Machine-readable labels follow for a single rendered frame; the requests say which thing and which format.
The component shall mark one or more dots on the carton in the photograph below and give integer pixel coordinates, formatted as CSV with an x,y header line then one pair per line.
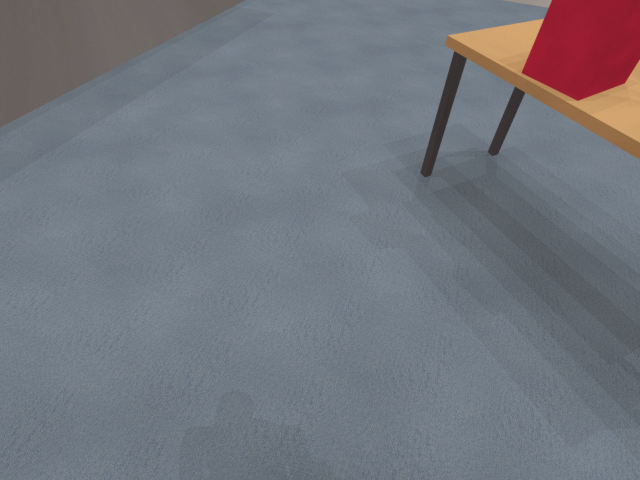
x,y
585,47

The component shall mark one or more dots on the table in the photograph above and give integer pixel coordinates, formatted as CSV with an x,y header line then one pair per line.
x,y
613,114

